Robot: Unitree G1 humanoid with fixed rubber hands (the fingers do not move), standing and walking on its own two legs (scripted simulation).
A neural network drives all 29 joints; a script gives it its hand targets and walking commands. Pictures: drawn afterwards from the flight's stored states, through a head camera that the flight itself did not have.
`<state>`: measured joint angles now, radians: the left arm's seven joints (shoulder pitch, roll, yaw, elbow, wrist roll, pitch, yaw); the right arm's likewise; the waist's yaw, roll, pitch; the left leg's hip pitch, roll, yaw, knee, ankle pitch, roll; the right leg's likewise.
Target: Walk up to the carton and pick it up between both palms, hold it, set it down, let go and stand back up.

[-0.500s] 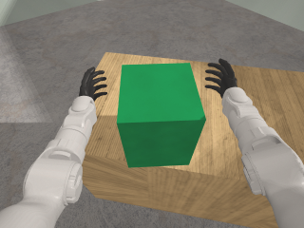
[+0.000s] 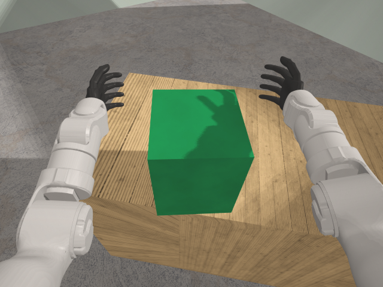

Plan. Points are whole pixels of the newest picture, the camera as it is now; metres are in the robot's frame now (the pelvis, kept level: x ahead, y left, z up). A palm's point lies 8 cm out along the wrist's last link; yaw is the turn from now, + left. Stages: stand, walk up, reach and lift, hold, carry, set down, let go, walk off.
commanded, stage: set down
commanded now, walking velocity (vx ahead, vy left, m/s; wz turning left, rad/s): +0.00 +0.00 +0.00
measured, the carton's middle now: (194, 154) +0.43 +0.05 +0.01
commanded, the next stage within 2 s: none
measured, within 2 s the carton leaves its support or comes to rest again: neither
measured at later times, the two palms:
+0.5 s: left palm (96, 155) +0.33 +0.24 +0.10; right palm (289, 147) +0.40 -0.15 +0.11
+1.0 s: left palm (99, 192) +0.28 +0.23 +0.04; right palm (295, 192) +0.33 -0.17 +0.06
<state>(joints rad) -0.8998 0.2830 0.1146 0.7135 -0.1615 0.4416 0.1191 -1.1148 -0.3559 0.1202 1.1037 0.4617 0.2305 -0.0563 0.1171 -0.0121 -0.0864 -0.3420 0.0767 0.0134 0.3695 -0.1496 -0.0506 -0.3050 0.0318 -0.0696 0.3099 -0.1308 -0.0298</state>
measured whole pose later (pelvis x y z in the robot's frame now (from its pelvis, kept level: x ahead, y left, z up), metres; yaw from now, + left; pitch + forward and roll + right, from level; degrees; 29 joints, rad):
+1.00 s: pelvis +0.00 +0.00 +0.00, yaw +0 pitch -1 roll +0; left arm -0.13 0.12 0.14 0.22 -0.06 0.23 0.10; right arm -0.29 -0.22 0.04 0.53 0.28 -0.01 -0.01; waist 0.07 -0.03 0.02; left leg -0.17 0.06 0.03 0.33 -0.15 -0.04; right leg -0.17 0.02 -0.05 0.34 -0.16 -0.03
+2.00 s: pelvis +0.02 +0.01 +0.00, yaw -2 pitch -3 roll +0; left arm 0.17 0.13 0.04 0.55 -0.06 -0.26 0.11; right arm 0.11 -0.21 0.11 0.75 0.22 -0.44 0.08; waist 0.05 -0.04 0.03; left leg -0.10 0.05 0.06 0.37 -0.22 -0.03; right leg -0.11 0.00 -0.02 0.39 -0.22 -0.02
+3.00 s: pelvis +0.02 +0.02 +0.00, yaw -2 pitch -4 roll +0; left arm 0.21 0.21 0.00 0.51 -0.01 0.12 0.01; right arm 0.18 -0.16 -0.03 0.72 -0.02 -0.20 0.02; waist 0.02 -0.02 0.08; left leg -0.08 0.04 0.07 0.35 -0.21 -0.02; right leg -0.07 0.00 -0.02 0.33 -0.20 0.00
